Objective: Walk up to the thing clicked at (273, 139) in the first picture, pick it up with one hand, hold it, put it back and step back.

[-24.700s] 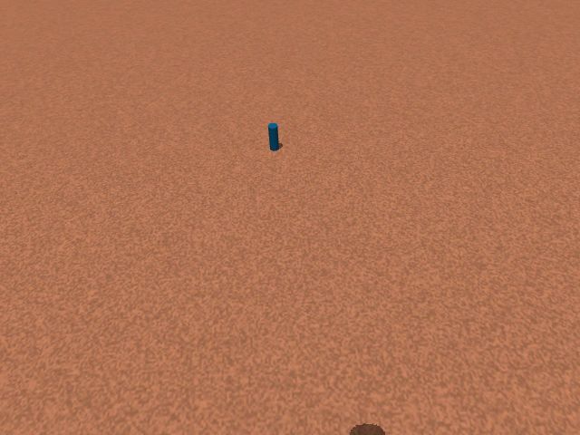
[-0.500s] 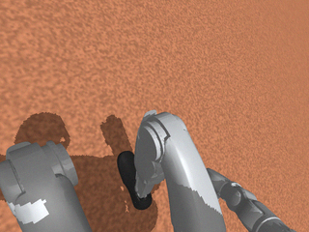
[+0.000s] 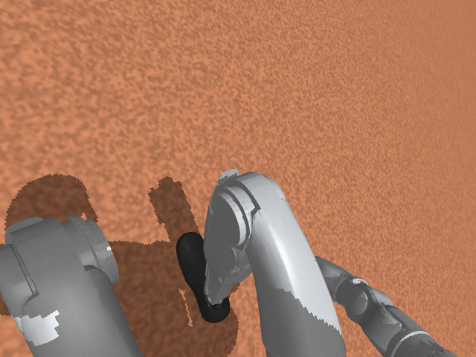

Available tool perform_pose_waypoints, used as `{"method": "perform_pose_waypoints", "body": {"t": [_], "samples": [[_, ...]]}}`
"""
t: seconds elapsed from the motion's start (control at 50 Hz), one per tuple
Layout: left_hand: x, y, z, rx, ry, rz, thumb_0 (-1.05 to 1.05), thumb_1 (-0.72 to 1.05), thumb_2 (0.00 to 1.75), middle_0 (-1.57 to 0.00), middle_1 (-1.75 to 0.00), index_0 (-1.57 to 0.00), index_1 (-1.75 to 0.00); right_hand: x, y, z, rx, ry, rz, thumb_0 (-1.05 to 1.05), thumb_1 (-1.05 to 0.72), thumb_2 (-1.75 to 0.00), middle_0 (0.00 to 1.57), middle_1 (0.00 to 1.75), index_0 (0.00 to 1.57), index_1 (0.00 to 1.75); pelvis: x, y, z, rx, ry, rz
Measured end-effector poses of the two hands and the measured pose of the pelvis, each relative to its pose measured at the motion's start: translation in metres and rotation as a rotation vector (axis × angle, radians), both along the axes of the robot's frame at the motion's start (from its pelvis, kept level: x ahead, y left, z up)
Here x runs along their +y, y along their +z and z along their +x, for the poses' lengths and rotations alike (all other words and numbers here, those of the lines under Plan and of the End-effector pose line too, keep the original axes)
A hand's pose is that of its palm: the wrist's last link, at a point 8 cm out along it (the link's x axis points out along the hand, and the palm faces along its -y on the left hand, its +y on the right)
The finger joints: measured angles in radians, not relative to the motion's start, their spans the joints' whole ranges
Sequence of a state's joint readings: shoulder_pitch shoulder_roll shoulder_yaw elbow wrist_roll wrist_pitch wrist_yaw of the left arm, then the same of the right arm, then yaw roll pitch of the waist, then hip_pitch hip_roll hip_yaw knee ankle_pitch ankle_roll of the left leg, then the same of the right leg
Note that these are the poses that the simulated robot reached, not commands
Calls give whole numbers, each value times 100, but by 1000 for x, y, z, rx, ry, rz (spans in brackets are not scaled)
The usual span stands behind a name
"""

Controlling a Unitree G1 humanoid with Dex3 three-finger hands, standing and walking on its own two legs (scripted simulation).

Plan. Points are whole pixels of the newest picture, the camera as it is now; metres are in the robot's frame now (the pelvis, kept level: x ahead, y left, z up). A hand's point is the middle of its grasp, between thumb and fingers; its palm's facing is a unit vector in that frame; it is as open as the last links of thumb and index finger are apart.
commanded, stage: open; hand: left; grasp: from the side
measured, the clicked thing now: out of the picture +0.43 +0.32 -0.21
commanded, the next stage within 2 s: withdraw in 0.18 s
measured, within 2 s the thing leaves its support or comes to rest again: neither
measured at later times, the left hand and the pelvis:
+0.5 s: hand out of the picture +0.43 +0.33 -0.16, palm faces +0.51 -0.86 +0.02, open 17.1 cm; pelvis +0.00 +0.00 +0.00, yaw +0 degrees
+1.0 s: hand out of the picture +0.35 +0.42 -0.03, palm faces +0.42 -0.86 -0.30, open 17.5 cm; pelvis +0.01 -0.01 +0.05, yaw +6 degrees
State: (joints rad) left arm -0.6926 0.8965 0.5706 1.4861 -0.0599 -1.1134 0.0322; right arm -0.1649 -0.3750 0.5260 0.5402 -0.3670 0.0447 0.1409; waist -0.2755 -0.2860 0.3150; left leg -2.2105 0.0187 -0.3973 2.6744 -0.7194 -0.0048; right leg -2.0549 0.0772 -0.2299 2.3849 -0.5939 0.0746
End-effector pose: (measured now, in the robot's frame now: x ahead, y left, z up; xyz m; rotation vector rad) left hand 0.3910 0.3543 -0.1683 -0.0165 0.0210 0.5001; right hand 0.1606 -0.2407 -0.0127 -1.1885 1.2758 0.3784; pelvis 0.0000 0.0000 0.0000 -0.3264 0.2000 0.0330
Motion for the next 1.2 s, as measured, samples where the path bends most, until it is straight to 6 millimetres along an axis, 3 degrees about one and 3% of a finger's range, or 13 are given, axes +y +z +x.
{"method": "perform_pose_waypoints", "body": {"t": [0.14,0.38,0.5,0.66,0.74,0.92,1.1,1.2], "samples": [[0,0,-4,8,12,-13,-1,-23,43,-64,-54,-64,-54,1,0,0,-3,4,5,0,-92,-90,21,30,20,30,0,1,-1,-3,1,0],[-1,1,-2,-3,16,-15,-1,-47,15,-28,-19,-28,-19,1,1,-2,-5,3,4,0,-92,-90,21,30,20,30,0,0,-2,-7,-3,0],[14,10,-3,-41,40,13,-2,-54,10,-15,-9,-15,-9,0,1,-4,-6,-10,1,0,-91,-90,21,30,20,30,0,1,-2,-6,-3,1],[61,68,-18,-104,27,106,-2,-58,7,-8,-5,-8,-5,-2,3,4,-47,-75,41,0,-91,-90,21,30,20,30,-4,10,1,50,14,17],[66,84,-37,-7,-60,88,-2,-59,5,-6,-4,-7,-4,0,2,16,-97,-117,99,0,-91,-90,21,30,20,30,-3,19,3,99,27,26],[75,111,-71,247,-75,98,-2,-59,7,-7,-7,-7,-7,10,4,47,-231,-262,244,0,-94,-91,21,30,20,31,-8,40,4,188,59,71],[118,204,-106,442,65,267,-2,-57,7,-7,-7,-7,-7,8,4,47,-232,-434,354,0,-93,-91,21,30,20,31,-11,75,9,306,88,114],[103,235,-134,600,73,287,-2,-57,6,-6,-6,-6,-6,6,8,45,-195,-527,398,1,-92,-91,21,30,20,31,-11,103,13,363,101,144]]}}
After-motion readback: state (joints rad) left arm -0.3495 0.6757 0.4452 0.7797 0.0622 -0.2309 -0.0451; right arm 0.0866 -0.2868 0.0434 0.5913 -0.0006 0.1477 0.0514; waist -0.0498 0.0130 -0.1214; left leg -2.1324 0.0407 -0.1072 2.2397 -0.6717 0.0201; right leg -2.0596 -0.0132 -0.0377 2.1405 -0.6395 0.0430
